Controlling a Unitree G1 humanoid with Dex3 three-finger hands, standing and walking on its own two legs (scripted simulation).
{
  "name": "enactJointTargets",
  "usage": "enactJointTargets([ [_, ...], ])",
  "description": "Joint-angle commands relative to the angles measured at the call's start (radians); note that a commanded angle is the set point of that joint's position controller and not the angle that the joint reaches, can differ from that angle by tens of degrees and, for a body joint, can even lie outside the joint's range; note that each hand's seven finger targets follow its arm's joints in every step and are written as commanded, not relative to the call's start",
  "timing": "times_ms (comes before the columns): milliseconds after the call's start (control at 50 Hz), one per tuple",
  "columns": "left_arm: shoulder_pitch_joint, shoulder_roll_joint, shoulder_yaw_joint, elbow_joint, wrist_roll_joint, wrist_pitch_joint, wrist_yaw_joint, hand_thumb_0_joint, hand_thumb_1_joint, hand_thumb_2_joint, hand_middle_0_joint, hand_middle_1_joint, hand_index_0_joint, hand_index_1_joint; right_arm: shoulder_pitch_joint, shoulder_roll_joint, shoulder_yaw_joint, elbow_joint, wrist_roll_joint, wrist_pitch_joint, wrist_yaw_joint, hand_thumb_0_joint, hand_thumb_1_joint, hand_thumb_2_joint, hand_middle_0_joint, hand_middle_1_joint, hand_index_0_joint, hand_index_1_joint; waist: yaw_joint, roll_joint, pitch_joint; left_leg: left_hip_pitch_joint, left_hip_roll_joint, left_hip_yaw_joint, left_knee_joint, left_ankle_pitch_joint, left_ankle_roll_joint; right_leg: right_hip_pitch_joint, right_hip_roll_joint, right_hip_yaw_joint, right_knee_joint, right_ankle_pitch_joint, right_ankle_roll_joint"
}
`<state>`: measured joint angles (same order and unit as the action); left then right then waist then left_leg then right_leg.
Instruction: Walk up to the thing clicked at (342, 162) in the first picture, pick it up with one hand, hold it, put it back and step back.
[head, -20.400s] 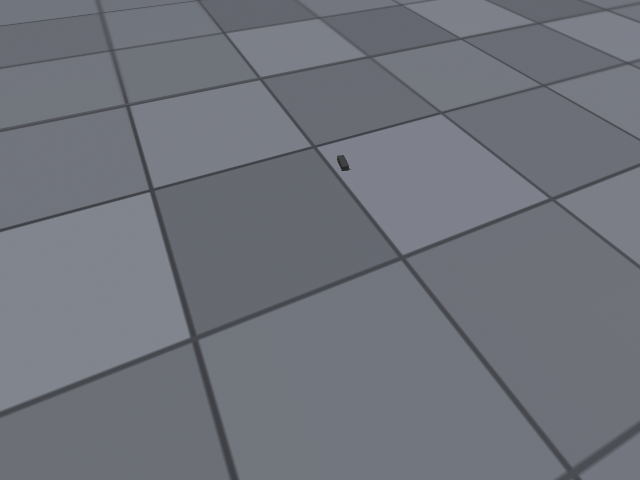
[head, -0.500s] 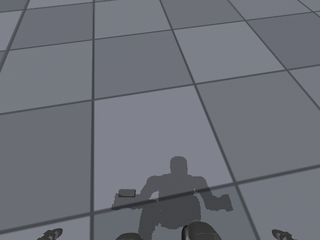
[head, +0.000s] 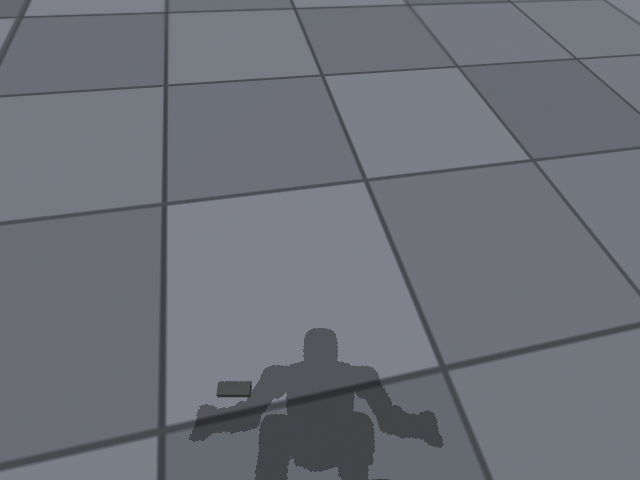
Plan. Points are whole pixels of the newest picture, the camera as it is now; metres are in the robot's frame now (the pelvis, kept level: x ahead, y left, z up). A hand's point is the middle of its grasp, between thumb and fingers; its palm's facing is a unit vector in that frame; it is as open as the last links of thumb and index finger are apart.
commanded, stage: walk up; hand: left
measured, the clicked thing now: (234, 389) +0.43 +0.22 -0.75
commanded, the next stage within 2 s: stand in 0.38 s
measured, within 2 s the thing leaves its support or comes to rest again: neither
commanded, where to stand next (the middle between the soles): +0.04 -0.02 m, yaw +1 degrees
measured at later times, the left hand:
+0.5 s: hand out of the picture +0.08 +0.29 -0.16, palm faces -0.01 -0.95 -0.32, open 7.3 cm
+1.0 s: hand out of the picture +0.13 +0.27 -0.14, palm faces -0.04 -0.94 -0.33, open 7.3 cm
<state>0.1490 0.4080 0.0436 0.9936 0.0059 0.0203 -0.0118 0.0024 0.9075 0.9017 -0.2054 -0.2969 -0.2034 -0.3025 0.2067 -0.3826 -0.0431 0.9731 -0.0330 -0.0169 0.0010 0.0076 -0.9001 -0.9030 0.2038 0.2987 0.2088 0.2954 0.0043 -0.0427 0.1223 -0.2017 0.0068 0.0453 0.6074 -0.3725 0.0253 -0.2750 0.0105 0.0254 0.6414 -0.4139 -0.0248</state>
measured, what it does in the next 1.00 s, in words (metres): steps on the spot: left foot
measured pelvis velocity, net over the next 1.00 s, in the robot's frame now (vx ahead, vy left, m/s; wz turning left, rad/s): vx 0.04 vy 0.03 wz -0.01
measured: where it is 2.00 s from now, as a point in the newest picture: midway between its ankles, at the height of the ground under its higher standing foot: outside the picture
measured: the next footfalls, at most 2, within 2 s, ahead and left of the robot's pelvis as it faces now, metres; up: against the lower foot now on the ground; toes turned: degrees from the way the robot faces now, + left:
left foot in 0.32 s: +0.13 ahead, +0.13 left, +0.00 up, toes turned +2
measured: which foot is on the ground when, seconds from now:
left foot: down 0.00-0.06, up 0.08-0.30, down 0.32-1.00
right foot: down 0.00-1.00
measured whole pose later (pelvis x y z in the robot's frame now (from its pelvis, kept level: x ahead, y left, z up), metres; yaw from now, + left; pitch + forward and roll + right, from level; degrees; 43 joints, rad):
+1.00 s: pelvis +0.04 +0.03 +0.02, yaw -1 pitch -3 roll +0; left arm 0.10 0.36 -0.01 1.11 0.00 -0.03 -0.01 0.00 0.91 0.90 -0.21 -0.30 -0.20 -0.30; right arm 0.09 -0.35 -0.02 1.13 0.00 -0.02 0.02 0.01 -0.90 -0.90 0.20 0.30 0.21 0.29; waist -0.01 -0.01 0.06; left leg -0.18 0.01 0.04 0.37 -0.13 0.01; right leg -0.07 -0.02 0.02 0.35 -0.23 0.03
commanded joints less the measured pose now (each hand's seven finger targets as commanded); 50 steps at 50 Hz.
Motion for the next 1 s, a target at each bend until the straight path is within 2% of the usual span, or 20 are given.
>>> enactJointTargets([
  [0, 0.036, 0.17, 0.045, -0.063, 0.021, -0.066, 0.011, 0.0, 0.9, 0.9, -0.2, -0.3, -0.2, -0.3, 0.019, -0.249, -0.061, -0.088, 0.017, -0.012, -0.001, 0.0, -0.9, -0.9, 0.2, 0.3, 0.2, 0.3, 0.004, 0.174, -0.189, 0.097, 0.162, -0.159, 0.011, 0.473, 0.105, 0.165, -0.004, -0.007, -0.294, 0.125, -0.056],
  [20, 0.121, 0.232, 0.065, -0.045, 0.028, -0.077, 0.013, 0.0, 0.9, 0.9, -0.2, -0.3, -0.2, -0.3, -0.003, -0.205, -0.044, -0.118, 0.032, -0.018, 0.0, 0.0, -0.9, -0.9, 0.2, 0.3, 0.2, 0.3, 0.042, 0.014, -0.242, -0.115, 0.078, -0.093, 0.181, 0.366, 0.057, 0.381, -0.104, 0.186, -0.282, 0.207, -0.103],
  [40, 0.153, 0.291, 0.08, -0.041, 0.022, -0.075, 0.013, 0.0, 0.9, 0.9, -0.2, -0.3, -0.2, -0.3, -0.061, -0.181, -0.034, -0.147, 0.032, -0.023, 0.002, 0.0, -0.9, -0.9, 0.2, 0.3, 0.2, 0.3, 0.079, -0.133, -0.2, -0.371, -0.042, 0.0, 0.308, 0.003, 0.027, 0.458, -0.27, 0.443, -0.31, 0.158, -0.209],
  [60, 0.132, 0.32, 0.085, -0.064, 0.024, -0.077, 0.007, 0.0, 0.9, 0.9, -0.2, -0.3, -0.2, -0.3, -0.069, -0.199, -0.041, -0.152, 0.019, -0.021, -0.007, 0.0, -0.9, -0.9, 0.2, 0.3, 0.2, 0.3, 0.074, -0.153, -0.118, -0.403, 0.0, -0.073, 0.354, -0.26, 0.019, 0.34, -0.403, 0.558, -0.342, 0.165, -0.3],
  [80, 0.102, 0.303, 0.084, -0.083, 0.019, -0.072, 0.0, 0.0, 0.9, 0.9, -0.2, -0.3, -0.2, -0.3, -0.049, -0.229, -0.049, -0.145, 0.016, -0.029, -0.006, 0.0, -0.9, -0.9, 0.2, 0.3, 0.2, 0.3, 0.055, -0.107, -0.064, -0.352, 0.03, -0.114, 0.355, -0.275, 0.018, 0.227, -0.412, 0.519, -0.354, 0.144, -0.31],
  [120, 0.068, 0.252, 0.07, -0.105, 0.017, -0.072, -0.001, 0.0, 0.9, 0.9, -0.2, -0.3, -0.2, -0.3, -0.029, -0.236, -0.052, -0.134, 0.022, -0.039, 0.012, 0.0, -0.9, -0.9, 0.2, 0.3, 0.2, 0.3, 0.027, -0.072, -0.016, -0.335, 0.034, -0.101, 0.268, -0.224, 0.022, 0.193, -0.297, 0.342, -0.353, 0.1, -0.241],
  [200, 0.019, 0.227, 0.052, -0.121, 0.023, -0.063, 0.0, 0.0, 0.9, 0.9, -0.2, -0.3, -0.2, -0.3, 0.026, -0.186, -0.044, -0.094, 0.02, -0.039, 0.013, 0.0, -0.9, -0.9, 0.2, 0.3, 0.2, 0.3, 0.009, -0.135, -0.028, -0.121, -0.002, -0.014, 0.116, 0.008, -0.006, -0.003, -0.185, 0.174, -0.321, 0.243, -0.169],
  [260, -0.07, 0.181, 0.038, -0.16, -0.001, -0.022, -0.006, 0.0, 0.9, 0.9, -0.2, -0.3, -0.2, -0.3, 0.122, -0.182, -0.055, -0.04, 0.027, -0.047, -0.013, 0.0, -0.9, -0.9, 0.2, 0.3, 0.2, 0.3, -0.063, -0.084, -0.083, 0.127, -0.031, 0.023, -0.106, 0.314, -0.032, -0.132, -0.119, 0.063, -0.109, 0.306, -0.099],
  [280, -0.064, 0.163, 0.031, -0.171, -0.005, -0.009, -0.005, 0.0, 0.9, 0.9, -0.2, -0.3, -0.2, -0.3, 0.142, -0.214, -0.066, -0.035, 0.021, -0.047, -0.029, 0.0, -0.9, -0.9, 0.2, 0.3, 0.2, 0.3, -0.075, -0.047, -0.085, 0.141, 0.0, -0.016, -0.157, 0.37, -0.031, -0.148, -0.077, 0.064, -0.036, 0.234, -0.067],
  [300, -0.026, 0.13, 0.026, -0.176, -0.012, 0.002, -0.003, 0.0, 0.9, 0.9, -0.2, -0.3, -0.2, -0.3, 0.141, -0.281, -0.08, -0.038, 0.007, -0.049, -0.041, 0.0, -0.9, -0.9, 0.2, 0.3, 0.2, 0.3, -0.059, 0.091, -0.096, 0.127, 0.154, -0.228, -0.231, 0.335, 0.013, -0.188, -0.006, 0.064, 0.073, 0.126, -0.029],
  [320, 0.038, 0.132, 0.028, -0.165, -0.012, 0.019, 0.004, 0.0, 0.9, 0.9, -0.2, -0.3, -0.2, -0.3, 0.088, -0.33, -0.082, -0.068, 0.006, -0.052, -0.049, 0.0, -0.9, -0.9, 0.2, 0.3, 0.2, 0.3, -0.018, 0.163, -0.115, 0.035, 0.355, -0.504, -0.331, 0.228, 0.118, -0.175, 0.034, 0.075, 0.211, -0.122, -0.004],
  [340, 0.086, 0.203, 0.049, -0.127, -0.005, 0.04, 0.012, 0.0, 0.9, 0.9, -0.2, -0.3, -0.2, -0.3, 0.015, -0.36, -0.092, -0.085, 0.016, -0.046, -0.051, 0.0, -0.9, -0.9, 0.2, 0.3, 0.2, 0.3, -0.011, 0.117, -0.105, -0.107, 0.407, -0.542, -0.355, 0.026, 0.209, -0.079, -0.002, 0.138, 0.342, -0.171, -0.002],
  [360, 0.069, 0.141, 0.024, -0.108, -0.032, 0.014, 0.016, 0.0, 0.9, 0.9, -0.2, -0.3, -0.2, -0.3, -0.083, -0.296, -0.066, -0.091, 0.001, -0.04, -0.034, 0.0, -0.9, -0.9, 0.2, 0.3, 0.2, 0.3, 0.029, 0.204, -0.098, -0.124, 0.32, -0.474, -0.381, -0.167, 0.195, -0.042, -0.03, 0.126, 0.238, -0.149, 0.003],
  [400, 0.096, 0.156, 0.027, -0.062, -0.007, -0.013, 0.005, 0.0, 0.9, 0.9, -0.2, -0.3, -0.2, -0.3, -0.161, -0.236, -0.05, -0.108, 0.013, -0.023, -0.022, 0.0, -0.9, -0.9, 0.2, 0.3, 0.2, 0.3, 0.035, 0.248, -0.083, -0.156, 0.225, -0.338, -0.414, -0.237, 0.128, 0.004, -0.049, 0.042, 0.13, -0.13, 0.006],
  [460, 0.172, 0.121, 0.017, 0.006, -0.003, -0.033, 0.006, 0.0, 0.9, 0.9, -0.2, -0.3, -0.2, -0.3, -0.169, -0.231, -0.052, -0.074, 0.015, -0.01, -0.008, 0.0, -0.9, -0.9, 0.2, 0.3, 0.2, 0.3, 0.064, 0.221, -0.137, -0.15, 0.175, -0.242, -0.309, -0.163, 0.076, 0.185, -0.037, -0.008, -0.17, 0.103, 0.018],
  [480, 0.128, 0.147, 0.018, -0.002, 0.007, -0.042, 0.011, 0.0, 0.9, 0.9, -0.2, -0.3, -0.2, -0.3, -0.143, -0.191, -0.041, -0.062, 0.027, -0.005, -0.004, 0.0, -0.9, -0.9, 0.2, 0.3, 0.2, 0.3, 0.056, 0.141, -0.153, -0.142, 0.149, -0.214, -0.253, -0.056, 0.036, 0.223, -0.074, 0.058, -0.263, 0.197, 0.013],
  [520, -0.018, 0.22, 0.025, -0.03, 0.018, -0.057, 0.02, 0.0, 0.9, 0.9, -0.2, -0.3, -0.2, -0.3, -0.09, -0.14, -0.025, -0.039, 0.039, -0.008, 0.0, 0.0, -0.9, -0.9, 0.2, 0.3, 0.2, 0.3, -0.03, -0.006, -0.125, -0.034, 0.066, -0.145, -0.195, 0.094, -0.011, 0.079, -0.184, 0.235, -0.373, 0.128, -0.03],
  [560, -0.077, 0.209, 0.009, -0.018, 0.015, -0.058, 0.017, 0.0, 0.9, 0.9, -0.2, -0.3, -0.2, -0.3, -0.095, -0.171, -0.028, -0.005, 0.035, -0.014, 0.008, 0.0, -0.9, -0.9, 0.2, 0.3, 0.2, 0.3, -0.052, 0.038, -0.102, 0.098, 0.093, -0.168, -0.259, 0.025, 0.007, -0.08, -0.144, 0.159, -0.342, -0.047, -0.021],
  [640, -0.05, 0.161, -0.004, 0.016, -0.005, -0.069, 0.009, 0.0, 0.9, 0.9, -0.2, -0.3, -0.2, -0.3, -0.128, -0.19, -0.026, 0.033, 0.019, -0.029, 0.01, 0.0, -0.9, -0.9, 0.2, 0.3, 0.2, 0.3, -0.011, 0.015, -0.103, 0.051, 0.121, -0.173, -0.273, 0.206, 0.016, 0.065, -0.12, 0.095, -0.328, 0.172, 0.002],
  [980, -0.082, 0.159, -0.008, 0.07, -0.004, -0.065, 0.021, 0.0, 0.9, 0.9, -0.2, -0.3, -0.2, -0.3, -0.169, -0.173, -0.005, 0.104, 0.03, -0.023, 0.003, 0.0, -0.9, -0.9, 0.2, 0.3, 0.2, 0.3, -0.013, 0.033, -0.163, 0.096, 0.127, -0.131, -0.282, 0.4, -0.002, 0.174, -0.142, 0.072, -0.361, 0.366, 0.023],
])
